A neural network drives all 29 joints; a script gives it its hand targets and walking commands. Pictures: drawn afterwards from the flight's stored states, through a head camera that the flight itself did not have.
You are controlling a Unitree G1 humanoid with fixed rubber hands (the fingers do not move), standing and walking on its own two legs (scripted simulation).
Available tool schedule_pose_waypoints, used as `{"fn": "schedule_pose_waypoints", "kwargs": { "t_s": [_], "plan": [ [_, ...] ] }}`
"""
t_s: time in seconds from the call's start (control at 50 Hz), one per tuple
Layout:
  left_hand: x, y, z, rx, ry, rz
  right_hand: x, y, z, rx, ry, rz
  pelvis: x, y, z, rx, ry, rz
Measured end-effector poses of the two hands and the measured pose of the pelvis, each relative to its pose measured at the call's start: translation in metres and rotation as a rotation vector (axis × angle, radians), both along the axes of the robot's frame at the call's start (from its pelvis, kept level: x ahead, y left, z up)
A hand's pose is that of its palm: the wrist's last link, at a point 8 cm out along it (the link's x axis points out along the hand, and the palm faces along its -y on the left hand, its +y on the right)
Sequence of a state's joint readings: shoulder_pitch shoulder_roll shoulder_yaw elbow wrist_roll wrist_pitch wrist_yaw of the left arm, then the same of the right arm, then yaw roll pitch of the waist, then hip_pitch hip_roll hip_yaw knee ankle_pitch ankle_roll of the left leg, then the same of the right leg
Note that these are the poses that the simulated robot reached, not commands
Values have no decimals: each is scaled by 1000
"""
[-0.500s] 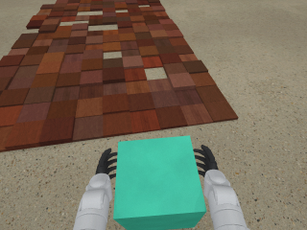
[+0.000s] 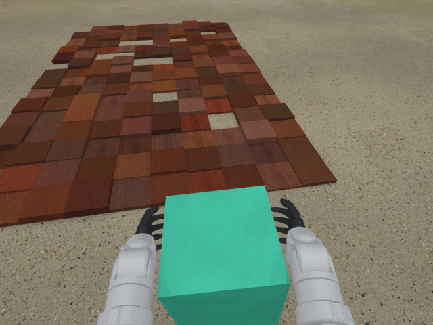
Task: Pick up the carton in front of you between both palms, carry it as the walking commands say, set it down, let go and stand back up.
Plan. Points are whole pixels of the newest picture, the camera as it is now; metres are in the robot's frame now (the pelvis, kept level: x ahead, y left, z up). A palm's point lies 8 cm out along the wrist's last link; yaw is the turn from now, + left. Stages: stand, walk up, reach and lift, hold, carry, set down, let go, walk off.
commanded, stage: reach and lift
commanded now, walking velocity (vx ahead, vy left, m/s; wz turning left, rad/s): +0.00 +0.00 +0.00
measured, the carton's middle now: (223, 262) +0.28 -0.01 -0.06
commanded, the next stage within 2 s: hold in 0.62 s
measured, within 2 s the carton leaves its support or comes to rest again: neither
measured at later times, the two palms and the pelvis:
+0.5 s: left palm (145, 232) +0.30 +0.15 +0.03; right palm (297, 230) +0.29 -0.15 +0.04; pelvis +0.02 +0.00 +0.01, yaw +0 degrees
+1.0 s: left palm (140, 227) +0.29 +0.15 +0.06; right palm (298, 225) +0.29 -0.14 +0.06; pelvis +0.01 +0.00 +0.01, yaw +0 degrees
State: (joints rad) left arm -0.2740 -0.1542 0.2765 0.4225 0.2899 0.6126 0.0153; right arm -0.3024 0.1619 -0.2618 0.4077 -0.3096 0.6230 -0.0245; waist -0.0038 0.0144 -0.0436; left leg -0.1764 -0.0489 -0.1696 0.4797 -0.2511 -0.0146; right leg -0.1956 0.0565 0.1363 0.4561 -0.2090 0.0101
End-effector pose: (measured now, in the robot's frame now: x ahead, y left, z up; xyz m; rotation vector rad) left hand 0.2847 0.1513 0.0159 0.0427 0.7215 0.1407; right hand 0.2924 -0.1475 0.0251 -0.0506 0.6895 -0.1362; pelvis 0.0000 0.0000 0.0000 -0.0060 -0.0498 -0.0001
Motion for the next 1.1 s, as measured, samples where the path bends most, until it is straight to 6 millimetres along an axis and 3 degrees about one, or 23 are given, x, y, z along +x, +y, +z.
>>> {"fn": "schedule_pose_waypoints", "kwargs": {
  "t_s": [0.34,0.68,0.88,1.1],
  "plan": [
    [12,0,20,-1,-46,-2,8,0,16,0,-40,-4,9,0,3,-1,-26,6],
    [12,-2,15,-9,-16,-23,3,-1,16,-31,0,-14,14,4,5,-1,-35,-3],
    [9,4,39,-9,-71,5,6,5,39,-26,-53,9,16,3,7,0,-47,0],
    [5,0,39,18,-34,-7,-3,1,28,-1,-8,-5,5,1,5,1,-74,0]
  ]
}}
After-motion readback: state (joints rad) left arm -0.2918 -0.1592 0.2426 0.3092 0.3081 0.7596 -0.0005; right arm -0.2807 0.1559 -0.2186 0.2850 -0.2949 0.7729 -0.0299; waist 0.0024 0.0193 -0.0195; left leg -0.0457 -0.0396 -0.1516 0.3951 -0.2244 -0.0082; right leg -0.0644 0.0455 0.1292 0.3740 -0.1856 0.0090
